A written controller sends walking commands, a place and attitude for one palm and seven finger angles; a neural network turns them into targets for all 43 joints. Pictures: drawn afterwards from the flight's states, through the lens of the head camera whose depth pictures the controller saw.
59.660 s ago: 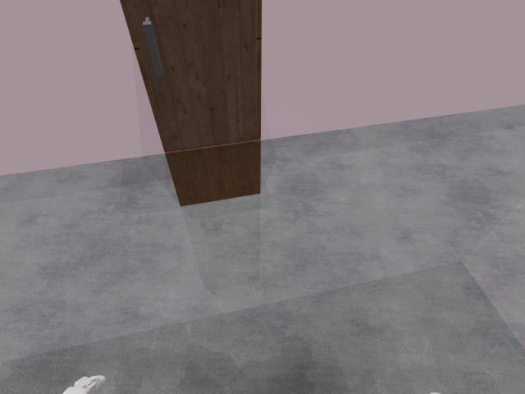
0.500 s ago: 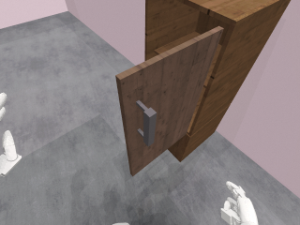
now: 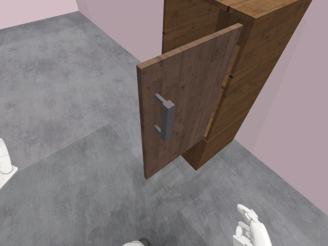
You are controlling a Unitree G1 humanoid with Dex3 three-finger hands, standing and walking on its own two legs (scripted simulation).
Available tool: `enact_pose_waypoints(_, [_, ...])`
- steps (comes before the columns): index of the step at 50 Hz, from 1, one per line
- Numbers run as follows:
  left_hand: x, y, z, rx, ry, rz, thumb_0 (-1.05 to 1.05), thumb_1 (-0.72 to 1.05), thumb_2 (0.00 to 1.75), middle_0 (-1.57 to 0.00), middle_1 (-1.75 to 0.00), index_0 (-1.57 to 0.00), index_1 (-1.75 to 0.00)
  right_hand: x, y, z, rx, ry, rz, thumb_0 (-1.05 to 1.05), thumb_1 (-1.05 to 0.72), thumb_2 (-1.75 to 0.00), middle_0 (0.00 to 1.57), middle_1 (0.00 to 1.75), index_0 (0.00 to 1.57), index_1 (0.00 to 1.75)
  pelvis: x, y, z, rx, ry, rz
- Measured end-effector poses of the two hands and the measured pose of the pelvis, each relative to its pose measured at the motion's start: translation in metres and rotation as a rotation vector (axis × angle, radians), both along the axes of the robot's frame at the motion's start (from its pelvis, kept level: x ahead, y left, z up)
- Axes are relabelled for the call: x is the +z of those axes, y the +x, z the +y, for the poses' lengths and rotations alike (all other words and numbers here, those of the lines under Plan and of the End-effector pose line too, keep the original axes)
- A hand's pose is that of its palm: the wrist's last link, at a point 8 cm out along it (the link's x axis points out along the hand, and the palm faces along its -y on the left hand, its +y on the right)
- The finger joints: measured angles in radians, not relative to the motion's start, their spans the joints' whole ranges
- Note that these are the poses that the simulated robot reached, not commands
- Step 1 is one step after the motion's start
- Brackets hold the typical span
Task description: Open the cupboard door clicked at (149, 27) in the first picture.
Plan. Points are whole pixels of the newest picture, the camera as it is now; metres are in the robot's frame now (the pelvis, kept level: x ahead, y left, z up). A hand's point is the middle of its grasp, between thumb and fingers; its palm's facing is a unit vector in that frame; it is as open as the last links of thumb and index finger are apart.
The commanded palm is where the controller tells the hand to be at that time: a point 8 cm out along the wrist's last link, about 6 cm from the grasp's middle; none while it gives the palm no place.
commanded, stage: step back with the hand held close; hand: left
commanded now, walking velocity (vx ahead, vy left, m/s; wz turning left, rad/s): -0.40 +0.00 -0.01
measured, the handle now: (162, 118) +0.44 +0.05 +0.04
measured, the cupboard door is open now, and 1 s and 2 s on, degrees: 90 90 90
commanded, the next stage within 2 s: stop stepping back and stand still in 0.18 s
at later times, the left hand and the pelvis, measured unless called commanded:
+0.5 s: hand out of the picture +0.07 +0.24 +0.17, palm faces +0.31 -0.80 -0.52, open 7.4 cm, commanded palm +0.02 +0.28 +0.18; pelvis -0.13 -0.01 +0.01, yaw -1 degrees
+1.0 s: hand out of the picture +0.00 +0.24 +0.17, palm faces +0.41 -0.74 -0.53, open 7.5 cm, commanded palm -0.06 +0.28 +0.18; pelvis -0.20 -0.02 +0.00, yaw +0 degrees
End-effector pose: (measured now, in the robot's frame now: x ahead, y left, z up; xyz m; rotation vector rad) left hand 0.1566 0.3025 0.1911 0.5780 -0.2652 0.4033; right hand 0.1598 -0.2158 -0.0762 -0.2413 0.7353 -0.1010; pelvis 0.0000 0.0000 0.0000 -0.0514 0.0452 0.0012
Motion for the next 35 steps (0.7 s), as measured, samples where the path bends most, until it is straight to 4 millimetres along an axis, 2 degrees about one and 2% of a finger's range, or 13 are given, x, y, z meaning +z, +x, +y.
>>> enact_pose_waypoints(3, [-0.007, -0.007, -0.016, -0.044, 0.005, 0.036, 0.02, 0.89, 0.89, -0.21, -0.3, -0.21, -0.3, -0.005, -0.001, -0.004, 0.024, 0.016, -0.014, 0.01, -0.9, -0.9, 0.2, 0.3, 0.21, 0.3, -0.005, -0.019, -0.008, -0.032, 0.018, 0.016])
enact_pose_waypoints(7, [-0.01, -0.016, -0.03, -0.111, 0.0, 0.072, 0.02, 0.89, 0.89, -0.22, -0.3, -0.21, -0.3, -0.002, -0.015, -0.015, -0.013, 0.019, -0.004, 0.01, -0.9, -0.9, 0.2, 0.3, 0.21, 0.31, -0.002, -0.038, -0.013, -0.03, 0.004, -0.004])
enact_pose_waypoints(12, [-0.009, -0.03, -0.023, -0.135, 0.027, 0.076, 0.02, 0.88, 0.89, -0.22, -0.3, -0.21, -0.3, 0.012, -0.036, -0.029, -0.063, -0.048, -0.016, 0.01, -0.9, -0.9, 0.2, 0.3, 0.21, 0.3, -0.002, -0.048, -0.009, -0.037, 0.006, 0.005])
enact_pose_waypoints(15, [-0.008, -0.039, -0.016, -0.138, 0.012, 0.059, 0.02, 0.88, 0.89, -0.22, -0.3, -0.21, -0.3, 0.019, -0.053, -0.033, -0.077, -0.077, -0.011, 0.01, -0.9, -0.9, 0.2, 0.3, 0.21, 0.3, 0.002, -0.067, -0.006, -0.038, 0.023, -0.009])
enact_pose_waypoints(18, [-0.006, -0.056, -0.016, -0.148, 0.006, 0.07, 0.02, 0.89, 0.89, -0.22, -0.3, -0.21, -0.3, 0.028, -0.074, -0.033, -0.068, -0.079, -0.047, 0.01, -0.9, -0.9, 0.2, 0.3, 0.21, 0.3, 0.006, -0.089, -0.004, -0.046, 0.012, -0.021])
enact_pose_waypoints(22, [-0.003, -0.091, -0.021, -0.147, 0.001, 0.086, 0.02, 0.89, 0.89, -0.22, -0.3, -0.21, -0.3, 0.032, -0.108, -0.031, -0.08, -0.055, -0.085, 0.01, -0.9, -0.9, 0.2, 0.3, 0.21, 0.3, 0.007, -0.112, -0.006, -0.045, 0.004, -0.037])
enact_pose_waypoints(29, [-0.002, -0.156, -0.023, -0.058, -0.004, 0.077, 0.02, 0.89, 0.89, -0.22, -0.3, -0.21, -0.3, 0.008, -0.169, -0.031, -0.052, -0.029, -0.002, 0.01, -0.9, -0.9, 0.2, 0.3, 0.21, 0.3, 0.004, -0.155, -0.015, -0.031, 0.035, -0.052])
enact_pose_waypoints(32, [-0.002, -0.172, -0.02, -0.023, -0.044, 0.015, 0.02, 0.88, 0.89, -0.22, -0.3, -0.21, -0.3, 0.002, -0.195, -0.033, -0.064, -0.036, 0.048, 0.01, -0.9, -0.9, 0.2, 0.3, 0.21, 0.3, 0.005, -0.162, -0.014, -0.029, 0.044, -0.055])
enact_pose_waypoints(35, [-0.007, -0.178, -0.012, 0.007, -0.084, -0.043, 0.02, 0.88, 0.89, -0.22, -0.3, -0.21, -0.3, -0.002, -0.214, -0.036, -0.078, -0.063, 0.061, 0.01, -0.9, -0.9, 0.2, 0.3, 0.21, 0.3, 0.003, -0.168, -0.01, -0.003, 0.041, -0.055])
